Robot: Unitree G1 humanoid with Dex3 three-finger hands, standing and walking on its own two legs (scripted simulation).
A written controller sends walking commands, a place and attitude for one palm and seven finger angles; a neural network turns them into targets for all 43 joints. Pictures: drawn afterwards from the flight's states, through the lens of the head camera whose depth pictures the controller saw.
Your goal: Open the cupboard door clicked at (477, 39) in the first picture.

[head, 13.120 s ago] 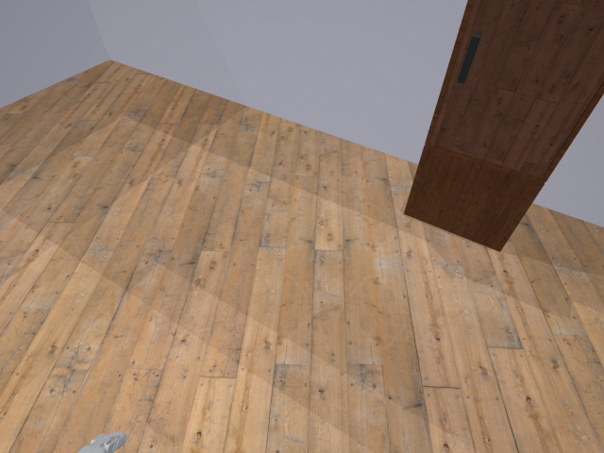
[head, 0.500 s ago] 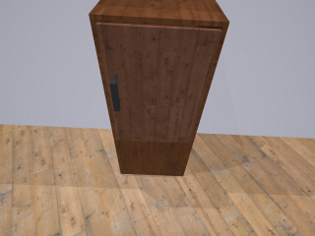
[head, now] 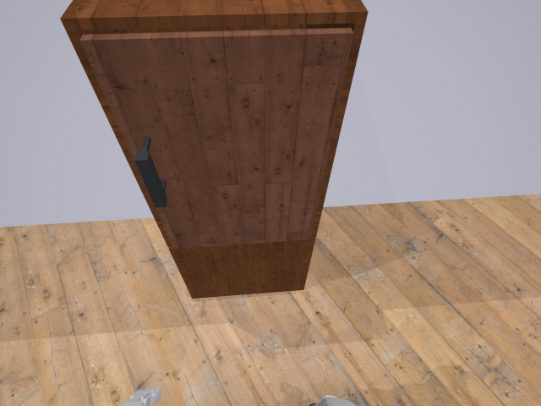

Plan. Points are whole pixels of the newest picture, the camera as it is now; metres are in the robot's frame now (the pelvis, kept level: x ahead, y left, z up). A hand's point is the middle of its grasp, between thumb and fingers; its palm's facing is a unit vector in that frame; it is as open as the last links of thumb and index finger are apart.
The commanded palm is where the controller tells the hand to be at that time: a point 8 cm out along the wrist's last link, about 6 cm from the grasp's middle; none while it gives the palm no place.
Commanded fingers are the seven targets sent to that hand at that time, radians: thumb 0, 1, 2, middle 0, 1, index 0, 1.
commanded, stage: come to a stop and stand still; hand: left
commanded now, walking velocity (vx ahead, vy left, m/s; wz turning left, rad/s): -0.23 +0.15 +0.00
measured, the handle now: (154, 173) +0.53 +0.22 -0.01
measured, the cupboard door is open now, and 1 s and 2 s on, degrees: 0 0 0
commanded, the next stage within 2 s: look again from close up in 1.00 s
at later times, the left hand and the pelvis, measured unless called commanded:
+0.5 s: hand out of the picture +0.05 +0.25 -0.19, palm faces +0.12 -0.96 -0.24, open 7.3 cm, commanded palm none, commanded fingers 0.00 0.90 0.90 -0.20 -0.30 -0.20 -0.30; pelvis +0.00 +0.04 -0.01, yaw +2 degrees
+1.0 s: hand out of the picture -0.05 +0.20 -0.18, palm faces +0.06 -0.99 -0.15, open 7.4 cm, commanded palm none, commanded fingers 0.00 0.90 0.90 -0.20 -0.30 -0.20 -0.30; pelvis -0.03 +0.05 +0.00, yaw +1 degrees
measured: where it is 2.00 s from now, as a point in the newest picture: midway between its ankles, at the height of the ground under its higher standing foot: outside the picture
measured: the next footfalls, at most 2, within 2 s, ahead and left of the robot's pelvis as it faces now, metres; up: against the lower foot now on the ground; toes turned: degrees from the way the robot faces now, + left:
right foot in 0.04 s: +0.11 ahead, -0.14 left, +0.00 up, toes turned -5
left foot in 0.36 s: +0.08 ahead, +0.12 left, +0.00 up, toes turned +6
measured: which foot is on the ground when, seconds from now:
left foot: down 0.00-0.04, up 0.06-0.34, down 0.36-1.00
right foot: up 0.00-0.02, down 0.04-0.36, up 0.38-0.72, down 0.74-1.00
